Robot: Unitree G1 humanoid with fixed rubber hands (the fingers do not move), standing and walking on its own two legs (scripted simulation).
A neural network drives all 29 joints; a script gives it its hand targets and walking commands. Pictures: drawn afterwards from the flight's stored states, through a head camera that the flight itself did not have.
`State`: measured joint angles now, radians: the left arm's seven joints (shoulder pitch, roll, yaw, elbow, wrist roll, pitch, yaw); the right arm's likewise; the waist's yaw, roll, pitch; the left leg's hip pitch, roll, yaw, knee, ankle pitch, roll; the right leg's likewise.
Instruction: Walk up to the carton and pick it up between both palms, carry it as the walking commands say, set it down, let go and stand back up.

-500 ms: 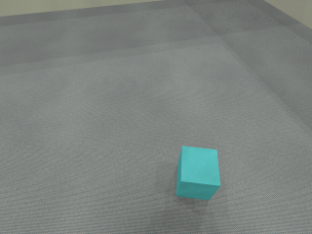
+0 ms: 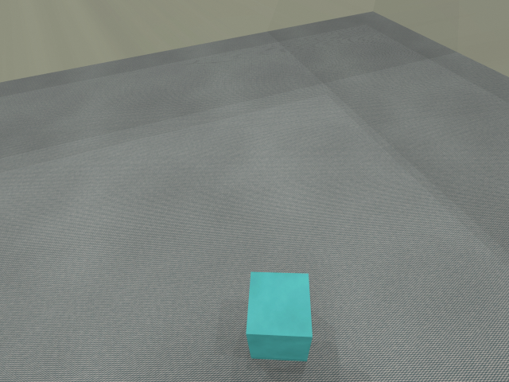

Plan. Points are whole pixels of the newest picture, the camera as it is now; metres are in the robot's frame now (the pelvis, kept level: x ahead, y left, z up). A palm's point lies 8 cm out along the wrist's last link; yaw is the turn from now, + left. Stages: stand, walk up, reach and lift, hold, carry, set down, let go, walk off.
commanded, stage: walk up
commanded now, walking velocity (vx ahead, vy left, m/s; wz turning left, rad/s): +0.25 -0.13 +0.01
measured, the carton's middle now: (279, 317) +0.50 +0.01 -0.62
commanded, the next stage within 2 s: none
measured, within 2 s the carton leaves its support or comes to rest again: neither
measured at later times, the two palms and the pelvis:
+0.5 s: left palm out of the picture +0.17 +0.16 -0.12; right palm out of the picture +0.14 -0.29 -0.15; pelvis +0.12 -0.07 +0.00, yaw +2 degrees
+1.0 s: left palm out of the picture +0.16 +0.13 -0.13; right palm (462, 376) +0.22 -0.31 -0.15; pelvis +0.15 -0.09 +0.00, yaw +3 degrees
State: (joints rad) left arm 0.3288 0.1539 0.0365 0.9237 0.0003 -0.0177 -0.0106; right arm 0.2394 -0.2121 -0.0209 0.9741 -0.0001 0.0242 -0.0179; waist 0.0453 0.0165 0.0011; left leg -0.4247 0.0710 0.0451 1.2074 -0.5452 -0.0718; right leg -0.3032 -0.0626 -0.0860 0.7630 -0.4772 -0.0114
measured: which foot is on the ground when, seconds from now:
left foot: up 0.00-0.14, down 0.16-0.44, up 0.46-0.68, down 0.70-0.94, up 0.96-1.00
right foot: down 0.00-0.18, up 0.20-0.40, down 0.42-1.00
